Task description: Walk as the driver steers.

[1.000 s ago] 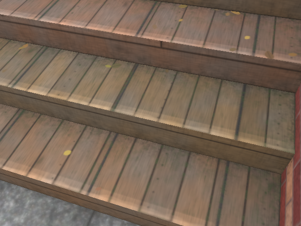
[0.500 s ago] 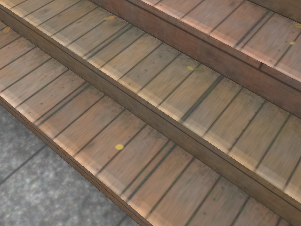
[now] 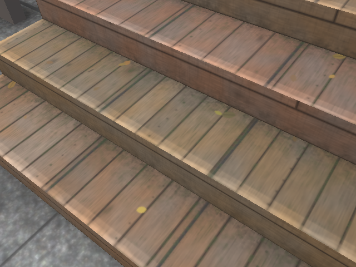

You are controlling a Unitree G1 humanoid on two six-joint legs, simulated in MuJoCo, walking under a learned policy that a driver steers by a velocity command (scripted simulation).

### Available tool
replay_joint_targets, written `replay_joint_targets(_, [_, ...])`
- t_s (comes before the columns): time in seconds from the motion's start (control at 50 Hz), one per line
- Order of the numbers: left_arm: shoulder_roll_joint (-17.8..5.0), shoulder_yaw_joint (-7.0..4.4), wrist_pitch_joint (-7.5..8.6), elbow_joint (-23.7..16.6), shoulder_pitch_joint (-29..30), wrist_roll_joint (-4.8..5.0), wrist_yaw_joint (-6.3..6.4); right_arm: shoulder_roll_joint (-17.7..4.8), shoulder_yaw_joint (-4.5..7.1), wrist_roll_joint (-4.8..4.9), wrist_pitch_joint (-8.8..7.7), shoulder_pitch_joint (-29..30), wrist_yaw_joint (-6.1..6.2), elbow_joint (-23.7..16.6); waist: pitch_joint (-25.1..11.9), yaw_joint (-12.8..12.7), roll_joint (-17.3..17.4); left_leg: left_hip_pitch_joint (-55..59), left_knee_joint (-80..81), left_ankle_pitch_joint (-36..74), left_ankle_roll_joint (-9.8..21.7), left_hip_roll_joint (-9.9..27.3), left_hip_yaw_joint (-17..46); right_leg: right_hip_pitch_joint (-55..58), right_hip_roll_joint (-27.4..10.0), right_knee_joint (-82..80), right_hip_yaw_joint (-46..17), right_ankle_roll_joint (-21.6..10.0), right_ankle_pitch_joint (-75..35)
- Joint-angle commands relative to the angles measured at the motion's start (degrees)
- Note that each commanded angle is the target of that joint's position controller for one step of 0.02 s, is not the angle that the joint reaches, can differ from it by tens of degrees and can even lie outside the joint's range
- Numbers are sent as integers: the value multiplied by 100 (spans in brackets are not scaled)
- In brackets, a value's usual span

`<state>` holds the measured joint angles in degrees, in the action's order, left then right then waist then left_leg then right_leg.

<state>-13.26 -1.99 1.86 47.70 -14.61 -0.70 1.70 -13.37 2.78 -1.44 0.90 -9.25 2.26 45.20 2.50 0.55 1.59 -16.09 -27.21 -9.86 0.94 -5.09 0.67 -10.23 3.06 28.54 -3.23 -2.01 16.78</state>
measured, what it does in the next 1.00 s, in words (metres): steps on the spot, turning right: right foot, then left foot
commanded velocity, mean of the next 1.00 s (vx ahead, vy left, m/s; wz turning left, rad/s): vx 0.00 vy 0.00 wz -0.30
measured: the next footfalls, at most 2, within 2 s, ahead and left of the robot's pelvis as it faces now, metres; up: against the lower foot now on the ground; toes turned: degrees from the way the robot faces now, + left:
right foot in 0.58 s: -0.06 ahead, -0.10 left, +0.00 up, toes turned -24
left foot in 0.90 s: +0.03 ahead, +0.11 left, +0.00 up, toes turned -11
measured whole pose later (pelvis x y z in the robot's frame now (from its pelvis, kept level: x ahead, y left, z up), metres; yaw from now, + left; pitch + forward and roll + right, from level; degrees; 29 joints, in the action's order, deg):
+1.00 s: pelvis -0.05 -0.01 -0.01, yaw -18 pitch +1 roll -1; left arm -11.9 -0.8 2.1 39.9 -8.4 -1.9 0.9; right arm -14.3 3.2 0.6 1.7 -11.8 1.5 40.4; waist 0.9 1.6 0.8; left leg -18.5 -35.5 -17.6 -1.6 1.4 3.1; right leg -13.8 0.7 33.4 6.0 -2.5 20.4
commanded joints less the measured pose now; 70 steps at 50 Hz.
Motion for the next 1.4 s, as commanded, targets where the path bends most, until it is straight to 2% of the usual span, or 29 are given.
replay_joint_targets(0.02, [-1055, -305, 21, -565, 276, 30, 83, -495, 203, 54, -75, 103, 8, -453, -131, 48, -895, -8, -541, -333, -101, 359, 389, -345, -1670, -785, -2120, -900, -1745])
replay_joint_targets(0.12, [-1033, -372, -118, -1004, 514, 127, 120, -813, 344, 32, -130, -142, -21, -520, -555, 50, 57, 915, 56, 1379, 73, 737, 772, -839, -844, 201, -1682, -393, -1482])
replay_joint_targets(0.16, [-831, -320, -219, -1028, 217, 188, 129, -934, 355, -53, -86, -225, 22, -653, -923, 43, 1408, 1634, 1016, 2475, 1315, 2343, 2504, -1846, 290, 2751, -328, 361, 2109])
replay_joint_targets(0.18, [-1217, -472, -309, -874, -154, 171, 151, -713, 237, -106, -130, -1, 17, -821, -943, -133, 741, 1217, 1005, 2335, 1722, 2666, 2488, -1863, 27, 4362, -316, 628, 2384])
replay_joint_targets(0.22, [-1160, -510, -426, -859, 88, 269, 139, -658, 158, 23, -196, 644, 36, -990, -444, -301, -90, 529, 1051, 1005, 1470, 2161, 1513, -2146, -364, 4913, -394, 781, 1504])
replay_joint_targets(0.28, [-934, -427, -422, -911, 329, 228, 169, -857, 154, -62, -167, 401, 148, -874, -378, 17, 55, 557, 1223, 647, 1397, 1713, 739, -2192, -437, 4522, 76, 923, 788])
replay_joint_targets(0.36, [-778, -298, -351, -1178, 751, 218, 124, -1004, 190, -49, -94, 133, 219, -748, -633, 235, 201, 1226, 1241, 918, 1521, 1956, 530, -2099, -674, 3207, 188, 940, 884])
replay_joint_targets(0.54, [-817, -258, -375, -1085, 90, 63, -184, -1120, 270, 141, 66, 289, 63, -726, -751, -154, 288, 678, 894, 619, 1210, 2060, -76, -491, -543, 462, 807, 47, 492])
replay_joint_targets(0.56, [-899, -285, -354, -973, -171, 6, -200, -1036, 269, 231, 95, 108, 39, -634, -696, -244, 116, 467, 499, 619, 869, 1879, -300, -119, -438, -407, 748, -175, -162])
replay_joint_targets(0.58, [-1187, -357, -339, -929, -379, -30, -158, -780, 226, 187, 74, -49, -2, -614, -735, -175, -597, -407, -575, -97, 324, 1480, -749, 621, -989, -724, -209, -470, -1063])
replay_joint_targets(0.6, [-1656, -435, -329, -1102, -297, -74, -66, -449, 126, 15, -4, 41, -49, -892, -515, -81, -1961, -2048, -1940, -2219, -335, 576, -1085, 903, -2471, -736, -2269, -1408, -2603])
replay_joint_targets(0.62, [-1460, -386, -180, -1260, -196, -245, -106, -775, 231, 37, -25, 526, -10, -931, -653, -456, -1291, -1872, -3418, -2731, -479, 514, -192, 9, -2832, -1008, -2305, -2050, -2694])
replay_joint_targets(0.64, [-1323, -334, -52, -1296, 333, -252, -117, -830, 273, 121, 7, 386, -56, -902, -530, -155, -1089, -1833, -3932, -2235, -455, 598, 51, -240, -2432, -1031, -1632, -1737, -2424])
replay_joint_targets(0.68, [-966, -248, 45, -1278, 855, -116, -121, -806, 311, 40, 7, 122, -54, -710, -447, 69, -679, -1932, -3862, -1372, -504, 668, 109, -144, -1812, -907, -935, -1092, -2302])
replay_joint_targets(0.78, [-445, -38, 28, -1092, 626, -132, -99, -253, 107, 108, -30, 67, -74, -669, -785, -5, -845, -863, -1974, -775, -570, 749, -51, 196, -1350, -570, -152, -877, -3045])
replay_joint_targets(0.88, [-762, -117, 33, -893, 318, -55, -122, -675, 146, 157, -48, 122, -120, -775, -348, -58, -873, 17, 87, 329, -275, 670, -123, 3, -1366, -561, -382, -697, -1579])
replay_joint_targets(0.92, [-813, -144, 131, -950, 65, -153, -110, -1183, 263, 146, -56, 74, -59, -875, -461, -289, -121, 299, -505, 2009, -48, 960, 355, -207, -993, -336, -167, -338, -796])
replay_joint_targets(0.94, [-931, -184, 145, -1048, 233, -161, -92, -1031, 264, 247, -28, 37, -63, -895, -558, -198, 30, 151, -711, 1839, 141, 893, 470, -204, -811, -223, 79, -191, -957])
replay_joint_targets(0.98, [-908, -236, 84, -1134, 459, -100, -7, -773, 241, 229, 11, -28, -48, -992, -600, -97, -155, -316, -992, 1437, 141, 762, 464, -60, -1002, -113, 157, -278, -1177])
replay_joint_targets(1.04, [-932, -340, -102, -1246, 622, -81, 110, -651, 257, 132, 112, -107, -67, -1198, -559, -1, -875, -790, -1780, -341, -6, 587, 81, -162, -1990, -461, -378, -885, -1886])
replay_joint_targets(1.08, [-921, -365, -108, -1349, 836, -13, 122, -546, 250, 155, 174, -123, -146, -1328, -508, 19, -902, -1027, -2358, -1913, 25, 702, -87, -254, -2493, -523, -583, -1155, -2152])
replay_joint_targets(1.14, [-1131, -462, -104, -1370, 1111, 101, 159, -496, 237, 191, 166, -313, -215, -1308, -484, 171, -637, -410, -1285, -1023, 141, 719, -326, -516, -2191, -85, 65, -694, -1986])
replay_joint_targets(1.16, [-1005, -440, -126, -1323, 985, 83, 157, -626, 297, 176, 155, -511, -202, -1238, -538, 200, -464, 95, -745, -334, 244, 531, -295, -740, -1861, 378, 467, -408, -1615])
replay_joint_targets(1.18, [-781, -402, -137, -1324, 746, -9, 138, -1116, 445, 149, 127, -710, -145, -1281, -587, 135, 597, 771, -37, 1472, 574, 972, 761, -1427, -1234, 1705, 1165, 98, -592])
replay_joint_targets(1.2, [-572, -281, -99, -1588, 1143, -54, 161, -1633, 523, -75, 9, -979, -80, -1436, -831, 365, 2167, 1282, 706, 3313, 1958, 2493, 3307, -2838, -183, 3554, 997, 642, 2280])
replay_joint_targets(1.22, [-703, -318, -98, -1501, 1247, 85, 151, -1411, 410, -183, -166, -980, -138, -1475, -1289, 414, 1216, 1326, 700, 3237, 2317, 2670, 3447, -2798, -219, 4550, -111, 652, 2647])
replay_joint_targets(1.24, [-837, -348, -140, -1392, 1124, 144, 134, -1370, 384, -130, -256, -632, -142, -1510, -1136, 223, 678, 1211, 598, 2906, 2065, 2467, 2866, -2929, -315, 4798, -234, 622, 2214])
replay_joint_targets(1.28, [-989, -413, -176, -1212, 1070, 20, 207, -1264, 354, 137, -217, -81, -87, -1569, -922, 20, -127, 961, 549, 2277, 1405, 2001, 2222, -2899, -471, 4299, -172, 642, 1283])
replay_joint_targets(1.4, [-651, -312, -198, -1122, 1019, 44, 194, -1200, 341, 194, -55, -130, 37, -1564, -865, -35, 381, 775, 798, 1191, 1134, 1424, 1975, -2343, -161, 2852, -131, 744, 422])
